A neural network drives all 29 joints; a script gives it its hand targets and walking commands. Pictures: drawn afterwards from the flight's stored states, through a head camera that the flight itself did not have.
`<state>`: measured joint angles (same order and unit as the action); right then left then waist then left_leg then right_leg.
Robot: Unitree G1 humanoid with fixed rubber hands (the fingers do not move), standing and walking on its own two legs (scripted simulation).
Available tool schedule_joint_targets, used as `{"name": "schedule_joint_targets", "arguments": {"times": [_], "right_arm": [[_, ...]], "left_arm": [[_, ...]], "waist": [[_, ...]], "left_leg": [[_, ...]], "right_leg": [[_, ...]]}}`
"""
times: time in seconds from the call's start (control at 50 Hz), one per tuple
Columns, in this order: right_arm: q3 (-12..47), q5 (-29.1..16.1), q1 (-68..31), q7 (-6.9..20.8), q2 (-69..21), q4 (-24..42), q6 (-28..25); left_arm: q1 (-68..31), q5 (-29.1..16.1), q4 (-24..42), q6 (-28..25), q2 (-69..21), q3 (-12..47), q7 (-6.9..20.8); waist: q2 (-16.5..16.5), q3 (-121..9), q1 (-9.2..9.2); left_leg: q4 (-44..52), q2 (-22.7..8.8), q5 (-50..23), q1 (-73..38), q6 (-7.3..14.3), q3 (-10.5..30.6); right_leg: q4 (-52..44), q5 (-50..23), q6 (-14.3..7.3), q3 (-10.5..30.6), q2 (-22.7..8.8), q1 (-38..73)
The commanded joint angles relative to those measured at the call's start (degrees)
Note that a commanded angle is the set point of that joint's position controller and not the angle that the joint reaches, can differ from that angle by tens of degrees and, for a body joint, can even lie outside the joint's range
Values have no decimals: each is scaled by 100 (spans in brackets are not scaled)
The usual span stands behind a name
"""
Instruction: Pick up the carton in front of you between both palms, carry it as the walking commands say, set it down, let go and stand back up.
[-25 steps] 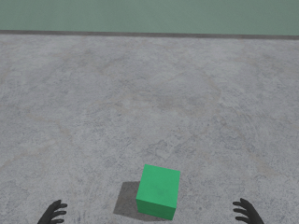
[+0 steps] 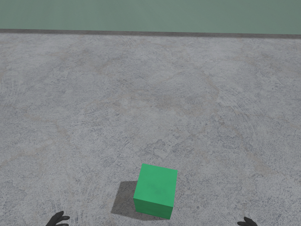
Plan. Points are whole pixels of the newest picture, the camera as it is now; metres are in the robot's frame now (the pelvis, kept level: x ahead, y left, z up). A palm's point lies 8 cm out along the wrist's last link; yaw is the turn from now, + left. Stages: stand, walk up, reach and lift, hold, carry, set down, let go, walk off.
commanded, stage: stand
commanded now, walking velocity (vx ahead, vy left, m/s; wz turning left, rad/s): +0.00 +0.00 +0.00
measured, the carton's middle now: (156, 191) +0.44 -0.02 -0.65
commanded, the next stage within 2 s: none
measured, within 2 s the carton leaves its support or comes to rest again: neither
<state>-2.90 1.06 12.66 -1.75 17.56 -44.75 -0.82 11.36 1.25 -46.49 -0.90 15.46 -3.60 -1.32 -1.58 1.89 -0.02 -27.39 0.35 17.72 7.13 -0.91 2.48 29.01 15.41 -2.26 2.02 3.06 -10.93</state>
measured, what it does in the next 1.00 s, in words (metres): stands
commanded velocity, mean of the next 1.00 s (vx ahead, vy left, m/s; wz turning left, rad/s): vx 0.00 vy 0.00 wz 0.00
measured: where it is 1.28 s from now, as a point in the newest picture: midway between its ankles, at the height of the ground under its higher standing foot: outside the picture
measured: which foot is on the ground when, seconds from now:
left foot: down 0.00-1.00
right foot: down 0.00-1.00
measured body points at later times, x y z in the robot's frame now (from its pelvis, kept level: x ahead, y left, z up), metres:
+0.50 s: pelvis -0.02 +0.00 +0.00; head -0.02 -0.01 +0.45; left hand +0.09 +0.29 -0.11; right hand +0.07 -0.29 -0.12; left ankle -0.03 +0.13 -0.74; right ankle +0.00 -0.09 -0.74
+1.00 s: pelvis -0.02 +0.01 +0.01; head -0.02 +0.00 +0.46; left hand +0.08 +0.30 -0.11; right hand +0.05 -0.29 -0.12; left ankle -0.03 +0.13 -0.74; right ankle +0.00 -0.09 -0.74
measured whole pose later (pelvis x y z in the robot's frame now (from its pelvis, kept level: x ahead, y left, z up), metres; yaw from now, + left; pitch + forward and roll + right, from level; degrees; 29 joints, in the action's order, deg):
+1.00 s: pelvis -0.02 +0.01 +0.01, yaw -2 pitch -3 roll +1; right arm -2.1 0.5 11.7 -1.7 19.4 -53.7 -1.2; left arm 9.7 0.4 -55.2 -1.0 18.2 -1.9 -1.5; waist -0.9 2.5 0.1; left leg -22.7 0.2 13.7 6.0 -0.5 0.5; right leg 24.4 10.7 -1.5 4.0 2.8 -10.5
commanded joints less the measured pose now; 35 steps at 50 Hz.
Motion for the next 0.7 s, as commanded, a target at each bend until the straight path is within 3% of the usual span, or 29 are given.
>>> {"name": "schedule_joint_targets", "arguments": {"times": [0.0, 0.68], "right_arm": [[-156, -7, -69, -29, 702, 254, -82], [-89, -41, -67, -26, 931, -491, -117]], "left_arm": [[-122, -7, 246, -75, 843, -193, -19], [-239, -64, -460, -75, 1085, -58, -31]], "waist": [[178, -116, -8], [183, 28, 3]], "left_leg": [[375, -398, -931, 102, 69, 309], [807, -559, -567, 65, 120, 327]], "right_leg": [[-570, -1265, 34, 653, -697, 11], [-902, -744, 44, 826, -749, -59]]}}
